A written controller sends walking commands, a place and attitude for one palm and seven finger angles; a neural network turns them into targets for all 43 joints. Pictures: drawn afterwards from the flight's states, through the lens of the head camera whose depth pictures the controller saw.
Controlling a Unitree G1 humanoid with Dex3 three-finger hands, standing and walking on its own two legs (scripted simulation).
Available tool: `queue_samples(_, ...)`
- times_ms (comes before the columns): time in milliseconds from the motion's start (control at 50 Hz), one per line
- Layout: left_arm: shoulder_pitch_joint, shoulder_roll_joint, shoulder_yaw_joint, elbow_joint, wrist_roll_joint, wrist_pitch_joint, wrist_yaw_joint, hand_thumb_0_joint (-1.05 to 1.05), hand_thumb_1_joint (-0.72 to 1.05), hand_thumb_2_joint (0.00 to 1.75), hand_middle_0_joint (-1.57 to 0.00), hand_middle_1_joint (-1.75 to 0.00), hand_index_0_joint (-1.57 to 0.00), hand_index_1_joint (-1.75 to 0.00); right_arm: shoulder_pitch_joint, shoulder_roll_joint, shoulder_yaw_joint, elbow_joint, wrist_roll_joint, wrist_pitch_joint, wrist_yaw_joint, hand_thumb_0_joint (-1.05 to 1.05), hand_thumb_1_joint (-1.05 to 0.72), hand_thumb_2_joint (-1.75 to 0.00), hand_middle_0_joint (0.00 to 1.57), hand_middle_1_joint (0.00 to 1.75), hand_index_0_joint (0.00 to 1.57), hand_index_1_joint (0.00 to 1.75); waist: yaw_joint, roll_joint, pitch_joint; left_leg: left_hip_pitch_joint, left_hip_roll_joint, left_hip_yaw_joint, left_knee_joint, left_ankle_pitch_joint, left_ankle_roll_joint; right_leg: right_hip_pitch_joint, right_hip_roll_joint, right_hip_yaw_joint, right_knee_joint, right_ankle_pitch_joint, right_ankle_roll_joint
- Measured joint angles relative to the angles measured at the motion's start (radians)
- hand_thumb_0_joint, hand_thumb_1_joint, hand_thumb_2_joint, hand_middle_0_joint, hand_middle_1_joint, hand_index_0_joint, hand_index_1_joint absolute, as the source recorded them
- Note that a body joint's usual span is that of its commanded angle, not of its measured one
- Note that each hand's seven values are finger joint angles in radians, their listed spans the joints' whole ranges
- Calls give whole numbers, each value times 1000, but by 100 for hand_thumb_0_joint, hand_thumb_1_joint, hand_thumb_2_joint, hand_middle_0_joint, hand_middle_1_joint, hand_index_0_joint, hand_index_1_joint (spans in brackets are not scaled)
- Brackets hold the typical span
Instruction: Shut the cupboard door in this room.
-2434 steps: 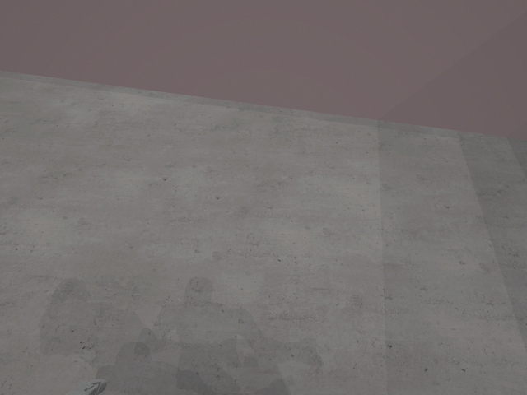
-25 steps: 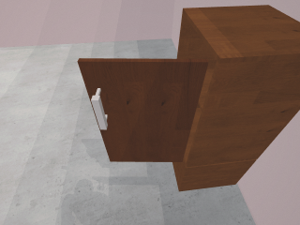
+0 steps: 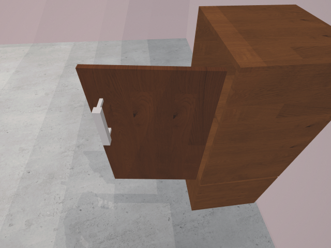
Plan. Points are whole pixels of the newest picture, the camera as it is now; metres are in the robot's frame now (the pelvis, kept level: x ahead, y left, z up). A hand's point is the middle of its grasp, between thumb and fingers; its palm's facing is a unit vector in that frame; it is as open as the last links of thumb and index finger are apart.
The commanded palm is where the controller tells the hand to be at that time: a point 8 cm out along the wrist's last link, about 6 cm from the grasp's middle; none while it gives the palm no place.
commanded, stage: look again from close up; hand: left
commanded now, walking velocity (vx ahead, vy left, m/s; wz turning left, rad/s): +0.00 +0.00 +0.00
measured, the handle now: (104, 122) +0.45 +0.22 +0.03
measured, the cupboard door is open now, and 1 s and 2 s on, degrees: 83 83 83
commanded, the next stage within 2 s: raise the hand and make a fist in 0.16 s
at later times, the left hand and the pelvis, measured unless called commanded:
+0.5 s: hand (101, 211) +0.20 +0.17 -0.01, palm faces +0.18 -0.98 -0.04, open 7.0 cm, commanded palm +0.11 +0.21 -0.06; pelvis -0.01 -0.02 -0.03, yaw +4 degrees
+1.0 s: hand (108, 232) +0.17 +0.14 -0.03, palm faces +0.01 -1.00 -0.03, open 4.6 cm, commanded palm +0.13 +0.20 -0.02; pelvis -0.03 -0.05 -0.09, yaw +5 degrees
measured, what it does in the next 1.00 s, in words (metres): lowers itself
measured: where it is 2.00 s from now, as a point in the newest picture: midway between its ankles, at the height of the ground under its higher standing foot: outside the picture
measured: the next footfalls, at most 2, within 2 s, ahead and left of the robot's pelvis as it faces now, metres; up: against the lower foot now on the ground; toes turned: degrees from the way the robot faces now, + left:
none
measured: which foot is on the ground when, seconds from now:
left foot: down 0.00-1.00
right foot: down 0.00-1.00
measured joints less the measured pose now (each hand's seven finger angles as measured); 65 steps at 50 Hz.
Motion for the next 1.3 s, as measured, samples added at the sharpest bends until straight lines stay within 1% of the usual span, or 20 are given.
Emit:
queue_samples(280,-13,15,4,-10,0,-7,7,2,92,90,-20,-30,-20,-30,-12,-8,-3,9,3,1,1,1,-91,-90,20,30,20,30,2,1,7,-2,8,-8,1,-4,-6,8,7,-9,-13,-1,-3)
queue_samples(300,33,21,48,-173,-14,68,6,2,93,90,-20,-30,-20,-30,1,-8,3,-33,3,-16,-12,1,-91,-90,20,30,20,30,-5,-6,17,-17,9,-12,26,-13,-8,-8,6,-11,13,-7,-4)
queue_samples(320,95,43,55,-374,-43,108,20,3,94,90,-21,-30,-21,-30,30,-15,11,-81,14,-63,-34,2,-92,-90,20,30,20,30,-7,-14,14,-34,7,-15,49,-22,-9,-34,6,-6,59,-28,-16)
queue_samples(340,154,65,46,-552,-76,94,40,4,95,90,-21,-30,-21,-30,63,-25,11,-122,22,-119,-44,2,-92,-90,20,30,20,30,-5,-20,-3,-48,2,-16,63,-30,-12,-60,5,0,104,-51,-28)
queue_samples(380,197,94,33,-799,-118,39,73,5,95,90,-21,-31,-21,-31,98,-55,-3,-186,34,-220,-41,3,-93,-90,20,30,20,30,-17,-17,-34,-77,-14,-30,98,-43,-15,-88,2,-4,154,-77,-38)
queue_samples(440,111,72,57,-937,-148,-104,47,4,94,90,-23,-34,-23,-33,78,-119,-33,-283,22,-287,-12,2,-92,-90,20,30,20,30,-48,26,-77,-196,-17,-64,220,-82,-13,-162,-5,-28,208,-115,-22)
queue_samples(480,54,51,93,-959,-180,-247,-23,3,94,90,-25,-36,-25,-36,37,-138,-52,-349,14,-298,10,2,-92,-90,20,30,20,30,-51,25,-119,-301,-9,-60,306,-110,-22,-268,-1,-25,287,-130,-25)
queue_samples(540,23,28,126,-970,-237,-476,-194,2,93,90,-29,-40,-29,-40,-30,-139,-77,-460,7,-296,38,2,-91,-90,20,30,20,30,-45,-17,-161,-459,9,-46,454,-165,-33,-434,11,-13,435,-177,-43)
queue_samples(560,26,26,132,-969,-242,-530,-248,2,92,90,-31,-42,-31,-42,-50,-141,-84,-499,9,-292,44,2,-91,-90,20,30,20,30,-41,-28,-167,-505,16,-45,505,-185,-31,-480,15,-13,482,-194,-47)
queue_samples(600,53,33,133,-978,-245,-565,-316,1,92,90,-34,-46,-34,-46,-85,-149,-95,-573,16,-276,49,2,-91,-90,20,30,20,30,-27,-44,-173,-583,26,-46,593,-216,-40,-558,21,-16,567,-225,-57)
queue_samples(660,125,51,131,-1009,-251,-506,-336,1,91,90,-40,-51,-40,-51,-126,-162,-101,-657,24,-249,37,2,-91,-90,20,30,20,30,1,-48,-176,-667,34,-60,691,-259,-44,-636,24,-30,655,-262,-69)
queue_samples(720,200,71,144,-1076,-256,-463,-294,2,90,90,-45,-57,-45,-57,-149,-161,-92,-699,23,-237,21,1,-91,-90,19,30,20,30,28,-33,-175,-723,43,-91,753,-282,-54,-674,29,-62,696,-283,-82)
queue_samples(780,227,92,156,-1171,-267,-487,-272,2,90,90,-51,-63,-51,-63,-157,-148,-63,-702,17,-237,6,1,-91,-90,19,30,20,30,52,-12,-172,-762,49,-125,793,-294,-65,-693,32,-96,713,-292,-90)
queue_samples(860,157,107,153,-1227,-289,-494,-324,2,90,90,-58,-71,-58,-71,-156,-120,-12,-669,23,-227,-8,1,-91,-90,20,30,20,30,63,20,-162,-793,55,-156,819,-296,-73,-705,37,-126,716,-292,-98)
queue_samples(940,88,119,150,-1217,-299,-371,-379,2,90,90,-65,-79,-65,-79,-125,-77,18,-640,38,-192,-16,1,-90,-90,20,30,20,30,48,37,-155,-778,58,-149,792,-284,-75,-694,42,-119,690,-277,-95)
queue_samples(980,87,122,160,-1214,-304,-311,-377,2,90,90,-69,-83,-69,-83,-96,-62,21,-633,40,-176,-19,2,-90,-90,20,30,20,30,32,41,-154,-756,59,-138,764,-275,-71,-677,44,-108,666,-267,-91)
queue_samples(1020,103,119,175,-1218,-311,-284,-356,2,90,90,-72,-87,-72,-87,-63,-56,17,-627,39,-167,-22,2,-90,-90,20,30,20,30,18,43,-155,-730,58,-126,732,-266,-67,-657,45,-96,641,-258,-87)
queue_samples(1100,141,111,198,-1229,-317,-314,-315,2,90,90,-80,-95,-80,-95,-7,-76,-1,-618,34,-168,-26,2,-90,-90,20,30,20,30,2,43,-158,-694,54,-111,688,-253,-59,-627,43,-81,604,-245,-78)
queue_samples(1180,151,113,196,-1227,-316,-360,-312,2,90,90,-87,-103,-87,-103,17,-115,-19,-612,33,-175,-30,2,-90,-90,20,30,20,30,-1,37,-158,-683,48,-106,677,-252,-49,-617,39,-75,592,-243,-69)
queue_samples(1300,150,119,171,-1240,-307,-356,-306,2,90,90,-98,-115,-98,-115,1,-146,-36,-627,36,-182,-35,2,-90,-90,20,30,20,30,-4,30,-151,-654,43,-99,662,-254,-36,-586,35,-68,571,-238,-57)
